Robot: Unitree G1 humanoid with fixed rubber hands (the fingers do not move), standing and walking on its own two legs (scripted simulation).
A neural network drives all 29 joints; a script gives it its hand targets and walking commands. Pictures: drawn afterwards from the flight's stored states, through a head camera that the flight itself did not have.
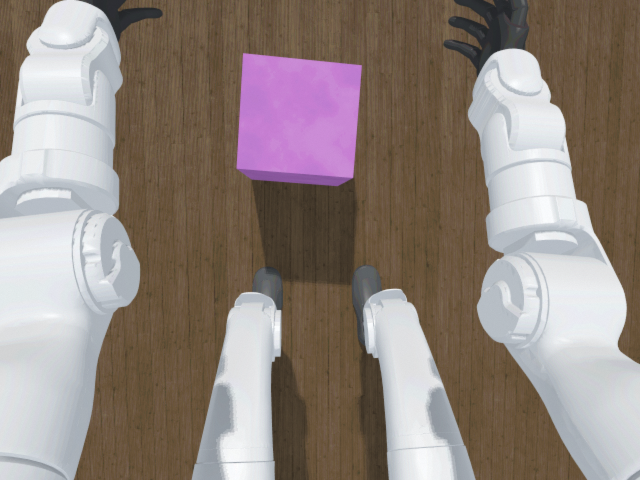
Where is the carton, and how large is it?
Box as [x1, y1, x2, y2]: [237, 53, 361, 185]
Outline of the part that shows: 243,53 237,168 252,179 338,185 351,178 353,173 361,65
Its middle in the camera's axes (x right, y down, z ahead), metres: -0.05 -0.22 +0.81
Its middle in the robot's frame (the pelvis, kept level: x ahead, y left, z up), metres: +0.54 +0.02 -0.53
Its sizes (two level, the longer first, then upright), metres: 0.210 0.200 0.250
